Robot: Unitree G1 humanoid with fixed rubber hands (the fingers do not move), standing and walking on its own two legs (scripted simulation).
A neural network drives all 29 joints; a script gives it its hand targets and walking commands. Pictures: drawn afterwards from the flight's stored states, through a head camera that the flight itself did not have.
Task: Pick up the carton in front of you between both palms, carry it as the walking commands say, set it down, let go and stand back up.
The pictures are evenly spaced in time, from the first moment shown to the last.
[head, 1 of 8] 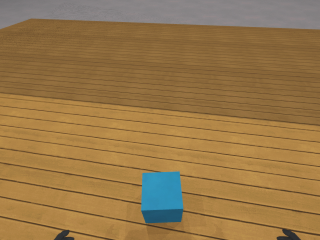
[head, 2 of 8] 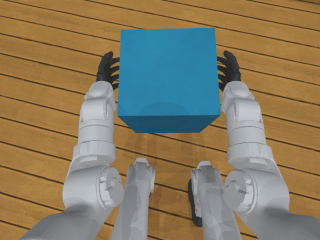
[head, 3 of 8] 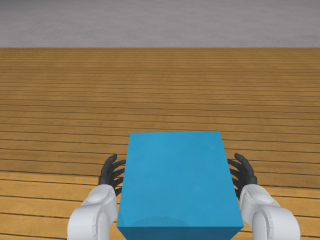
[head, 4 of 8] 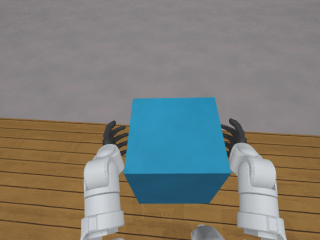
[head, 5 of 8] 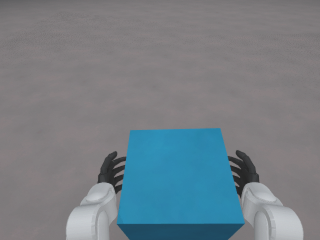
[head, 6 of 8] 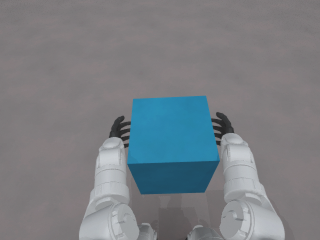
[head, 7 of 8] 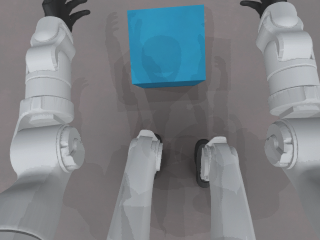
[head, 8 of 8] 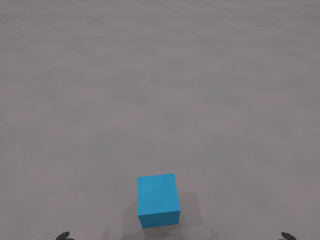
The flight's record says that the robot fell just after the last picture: no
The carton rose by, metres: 0.69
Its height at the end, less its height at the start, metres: -0.47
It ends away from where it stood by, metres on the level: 5.99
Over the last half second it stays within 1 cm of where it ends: yes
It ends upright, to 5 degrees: yes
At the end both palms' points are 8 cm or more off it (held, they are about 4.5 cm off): yes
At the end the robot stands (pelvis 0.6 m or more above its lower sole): yes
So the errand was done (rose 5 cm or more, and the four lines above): yes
